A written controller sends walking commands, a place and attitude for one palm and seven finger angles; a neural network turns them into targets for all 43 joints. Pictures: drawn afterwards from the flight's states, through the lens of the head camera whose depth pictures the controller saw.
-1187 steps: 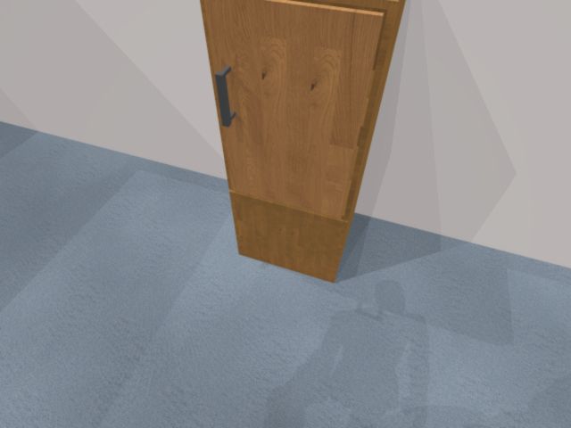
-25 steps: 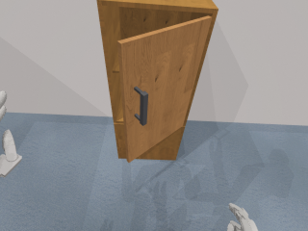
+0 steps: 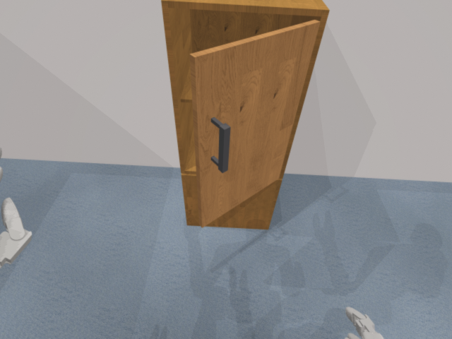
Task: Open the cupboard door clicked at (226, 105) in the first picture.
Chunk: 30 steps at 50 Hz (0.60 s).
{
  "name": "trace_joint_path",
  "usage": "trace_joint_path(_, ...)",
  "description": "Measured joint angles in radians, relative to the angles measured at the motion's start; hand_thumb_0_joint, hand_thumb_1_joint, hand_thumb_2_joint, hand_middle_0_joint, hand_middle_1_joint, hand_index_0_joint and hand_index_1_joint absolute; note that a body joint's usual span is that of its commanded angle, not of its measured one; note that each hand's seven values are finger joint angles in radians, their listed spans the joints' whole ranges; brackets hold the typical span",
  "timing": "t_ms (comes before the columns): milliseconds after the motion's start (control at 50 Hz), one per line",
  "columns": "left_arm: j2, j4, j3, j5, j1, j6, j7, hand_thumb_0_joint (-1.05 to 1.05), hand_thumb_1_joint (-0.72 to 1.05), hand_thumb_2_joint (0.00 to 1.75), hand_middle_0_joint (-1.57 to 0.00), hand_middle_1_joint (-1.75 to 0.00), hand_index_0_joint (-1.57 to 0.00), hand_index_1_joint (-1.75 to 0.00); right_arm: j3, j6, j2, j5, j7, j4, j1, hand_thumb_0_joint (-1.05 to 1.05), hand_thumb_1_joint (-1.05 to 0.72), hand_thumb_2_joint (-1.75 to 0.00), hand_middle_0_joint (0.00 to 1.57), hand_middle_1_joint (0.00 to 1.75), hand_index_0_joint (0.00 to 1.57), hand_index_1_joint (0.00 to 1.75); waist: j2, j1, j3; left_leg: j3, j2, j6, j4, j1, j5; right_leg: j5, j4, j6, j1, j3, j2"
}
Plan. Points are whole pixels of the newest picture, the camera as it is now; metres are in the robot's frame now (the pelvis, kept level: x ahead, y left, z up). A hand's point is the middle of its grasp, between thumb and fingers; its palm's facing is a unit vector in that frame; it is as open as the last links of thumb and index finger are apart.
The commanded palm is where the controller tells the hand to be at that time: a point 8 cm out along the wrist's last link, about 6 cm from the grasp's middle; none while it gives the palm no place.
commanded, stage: stop stepping back and stand still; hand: left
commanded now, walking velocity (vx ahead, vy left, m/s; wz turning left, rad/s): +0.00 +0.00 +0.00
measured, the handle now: (219, 145) +0.55 +0.05 +0.03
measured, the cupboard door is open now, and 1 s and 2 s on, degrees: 41 41 41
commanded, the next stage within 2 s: let the arm hang, fingers relaxed in 0.10 s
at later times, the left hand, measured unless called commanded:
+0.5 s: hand out of the picture +0.02 +0.18 -0.17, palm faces +0.06 -0.98 -0.18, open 7.1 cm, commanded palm none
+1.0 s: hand out of the picture -0.08 +0.17 -0.16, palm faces +0.11 -0.98 -0.19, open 7.3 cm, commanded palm none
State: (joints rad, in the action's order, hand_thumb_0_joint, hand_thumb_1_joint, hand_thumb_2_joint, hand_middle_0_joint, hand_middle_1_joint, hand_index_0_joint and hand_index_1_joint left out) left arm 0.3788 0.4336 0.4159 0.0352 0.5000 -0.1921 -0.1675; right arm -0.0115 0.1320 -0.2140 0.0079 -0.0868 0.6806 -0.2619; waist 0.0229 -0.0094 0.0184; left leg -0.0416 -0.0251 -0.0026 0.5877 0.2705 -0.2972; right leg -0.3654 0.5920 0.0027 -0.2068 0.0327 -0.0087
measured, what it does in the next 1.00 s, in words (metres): stands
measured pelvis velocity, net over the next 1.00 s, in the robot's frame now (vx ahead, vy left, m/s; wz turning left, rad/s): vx -0.03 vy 0.01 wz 0.04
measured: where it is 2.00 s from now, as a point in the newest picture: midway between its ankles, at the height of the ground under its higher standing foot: outside the picture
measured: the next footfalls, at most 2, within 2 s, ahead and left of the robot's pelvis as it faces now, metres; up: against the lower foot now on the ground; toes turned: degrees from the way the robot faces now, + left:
none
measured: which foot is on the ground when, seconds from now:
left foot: down 0.00-1.00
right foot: down 0.00-1.00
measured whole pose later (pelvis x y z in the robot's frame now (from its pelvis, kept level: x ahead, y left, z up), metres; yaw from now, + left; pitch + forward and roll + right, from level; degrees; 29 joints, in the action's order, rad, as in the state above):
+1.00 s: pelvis -0.03 +0.01 +0.01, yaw +2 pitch -2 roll +0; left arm 0.11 -1.16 0.02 -0.01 0.34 0.01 -0.03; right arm 0.00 -0.03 -0.09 0.03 -0.03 1.15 -0.33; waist -0.03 0.00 -0.03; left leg -0.01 0.00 0.01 0.48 0.26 -0.18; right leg -0.27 0.48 0.00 -0.18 0.07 -0.03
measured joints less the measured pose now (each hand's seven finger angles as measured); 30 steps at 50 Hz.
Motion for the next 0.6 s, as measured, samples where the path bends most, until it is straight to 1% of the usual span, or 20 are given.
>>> trace_joint_path(40, 0.014, 0.018, 0.003, -0.001, 0.01, 0.0, 0.006, 0.01, 0.89, 0.9, -0.21, -0.3, -0.21, -0.3, 0.013, 0.014, 0.02, 0.0, 0.009, -0.019, 0.019, 0.01, -0.91, -0.89, 0.2, 0.3, 0.2, 0.3, -0.004, -0.003, -0.014, 0.003, -0.005, -0.001, -0.003, 0.001, 0.002, 0.009, -0.016, 0.007, 0.005, 0.003, 0.006)
trace_joint_path(100, 0.025, 0.047, -0.001, 0.002, 0.03, -0.008, 0.012, 0.01, 0.89, 0.9, -0.21, -0.3, -0.21, -0.3, 0.032, 0.024, 0.041, -0.002, 0.026, -0.04, 0.044, 0.01, -0.9, -0.89, 0.2, 0.3, 0.2, 0.3, -0.018, 0.001, -0.029, 0.008, -0.019, -0.005, -0.011, 0.004, 0.01, 0.033, -0.054, 0.009, 0.016, 0.007, 0.021)
trace_joint_path(200, 0.023, 0.052, -0.016, 0.009, 0.055, -0.014, 0.021, 0.01, 0.89, 0.9, -0.21, -0.3, -0.22, -0.3, 0.044, 0.009, 0.048, -0.002, 0.036, -0.056, 0.071, 0.01, -0.9, -0.89, 0.21, 0.3, 0.2, 0.3, -0.031, 0.014, -0.033, 0.003, -0.027, -0.009, -0.033, 0.001, 0.025, 0.058, -0.09, 0.01, 0.022, 0.001, 0.029)
trace_joint_path(220, 0.027, -0.002, -0.041, -0.009, 0.029, -0.022, 0.034, 0.01, 0.89, 0.9, -0.21, -0.3, -0.21, -0.3, 0.035, 0.023, 0.037, -0.003, 0.052, -0.036, 0.076, 0.01, -0.9, -0.89, 0.21, 0.3, 0.2, 0.3, -0.039, 0.017, -0.022, 0.008, -0.023, -0.006, -0.026, 0.018, 0.028, 0.06, -0.083, 0.009, 0.008, 0.007, 0.025)
trace_joint_path(240, 0.03, -0.095, -0.085, -0.028, -0.02, -0.006, 0.061, 0.01, 0.89, 0.9, -0.21, -0.3, -0.21, -0.3, 0.025, 0.022, 0.018, -0.001, 0.069, -0.006, 0.087, 0.01, -0.9, -0.89, 0.21, 0.31, 0.2, 0.3, -0.051, 0.026, -0.01, 0.012, -0.015, -0.003, -0.013, 0.038, 0.028, 0.053, -0.062, 0.006, -0.013, 0.012, 0.017)
trace_joint_path(280, 0.004, -0.344, -0.182, -0.049, -0.127, 0.071, 0.11, 0.0, 0.89, 0.9, -0.2, -0.3, -0.21, -0.3, 0.012, -0.017, -0.024, 0.007, 0.086, 0.06, 0.118, 0.01, -0.9, -0.89, 0.21, 0.31, 0.2, 0.3, -0.078, 0.036, 0.012, 0.016, 0.003, 0.007, 0.011, 0.072, 0.024, 0.032, -0.014, 0.0, -0.053, 0.017, -0.001)
trace_joint_path(320, -0.041, -0.619, -0.26, -0.059, -0.21, 0.151, 0.141, 0.0, 0.9, 0.9, -0.2, -0.3, -0.21, -0.3, 0.009, -0.062, -0.053, 0.015, 0.089, 0.117, 0.145, 0.01, -0.9, -0.89, 0.21, 0.31, 0.2, 0.3, -0.097, 0.031, 0.017, 0.02, 0.017, 0.015, 0.024, 0.087, 0.024, 0.019, 0.017, -0.007, -0.073, 0.022, -0.016)
trace_joint_path(340, -0.064, -0.746, -0.291, -0.063, -0.237, 0.181, 0.152, 0.0, 0.9, 0.9, -0.2, -0.3, -0.2, -0.29, 0.009, -0.078, -0.059, 0.019, 0.089, 0.141, 0.154, 0.01, -0.9, -0.89, 0.21, 0.3, 0.2, 0.3, -0.098, 0.026, 0.013, 0.021, 0.021, 0.016, 0.024, 0.087, 0.027, 0.017, 0.024, -0.009, -0.075, 0.023, -0.02)
trace_joint_path(400, -0.129, -1.05, -0.365, -0.065, -0.263, 0.232, 0.166, 0.0, 0.91, 0.9, -0.2, -0.3, -0.2, -0.29, 0.01, -0.115, -0.052, 0.024, 0.087, 0.192, 0.15, 0.01, -0.91, -0.89, 0.2, 0.3, 0.2, 0.3, -0.064, 0.006, -0.015, 0.021, 0.028, 0.012, 0.007, 0.068, 0.04, 0.017, 0.028, -0.002, -0.065, 0.023, -0.027)
trace_joint_path(460, -0.193, -1.26, -0.414, -0.057, -0.245, 0.251, 0.167, 0.01, 0.91, 0.9, -0.2, -0.3, -0.2, -0.29, 0.013, -0.139, -0.03, 0.027, 0.08, 0.244, 0.118, 0.01, -0.91, -0.89, 0.2, 0.3, 0.2, 0.3, -0.016, -0.006, -0.05, 0.024, 0.026, 0.007, -0.019, 0.039, 0.055, 0.029, 0.004, 0.002, -0.037, 0.026, -0.024)
trace_joint_path(480, -0.211, -1.313, -0.412, -0.052, -0.236, 0.251, 0.157, 0.01, 0.93, 0.9, -0.2, -0.3, -0.2, -0.29, 0.014, -0.145, -0.023, 0.026, 0.077, 0.265, 0.103, 0.01, -0.91, -0.89, 0.2, 0.3, 0.2, 0.3, -0.005, -0.006, -0.06, 0.028, 0.022, 0.005, -0.028, 0.031, 0.06, 0.037, -0.012, 0.002, -0.024, 0.03, -0.019)
trace_joint_path(500, -0.211, -1.357, -0.398, -0.049, -0.229, 0.249, 0.141, 0.0, 0.96, 0.9, -0.2, -0.3, -0.21, -0.29, 0.016, -0.149, -0.014, 0.025, 0.073, 0.287, 0.086, 0.01, -0.91, -0.89, 0.2, 0.3, 0.2, 0.3, 0.004, -0.002, -0.068, 0.034, 0.017, 0.003, -0.036, 0.025, 0.065, 0.047, -0.031, 0.003, -0.012, 0.036, -0.013)
trace_joint_path(540, -0.201, -1.427, -0.394, -0.046, -0.21, 0.243, 0.144, 0.0, 1.0, 0.9, -0.21, -0.3, -0.21, -0.29, 0.017, -0.16, 0.001, 0.024, 0.067, 0.331, 0.052, 0.01, -0.91, -0.89, 0.2, 0.3, 0.19, 0.3, 0.012, 0.007, -0.078, 0.046, 0.009, -0.001, -0.053, 0.016, 0.076, 0.068, -0.071, 0.008, 0.011, 0.047, -0.003)
trace_joint_path(600, -0.196, -1.505, -0.398, -0.043, -0.177, 0.233, 0.152, 0.0, 0.99, 0.9, -0.21, -0.3, -0.21, -0.29, 0.015, -0.172, 0.017, 0.022, 0.06, 0.385, 0.008, 0.01, -0.91, -0.89, 0.2, 0.3, 0.19, 0.3, 0.002, 0.019, -0.087, 0.056, 0.004, -0.002, -0.074, 0.007, 0.091, 0.095, -0.118, 0.01, 0.034, 0.058, 0.005)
